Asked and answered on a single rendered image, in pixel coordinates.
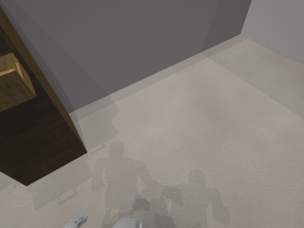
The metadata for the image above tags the left robot hand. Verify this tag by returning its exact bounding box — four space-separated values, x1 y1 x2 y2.
64 214 88 228

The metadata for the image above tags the left robot thigh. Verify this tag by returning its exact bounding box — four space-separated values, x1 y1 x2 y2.
112 217 143 228

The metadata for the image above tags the cabinet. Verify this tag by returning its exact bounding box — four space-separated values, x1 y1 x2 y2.
0 6 87 186

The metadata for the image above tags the drawer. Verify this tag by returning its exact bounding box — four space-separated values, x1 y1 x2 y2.
0 49 37 112

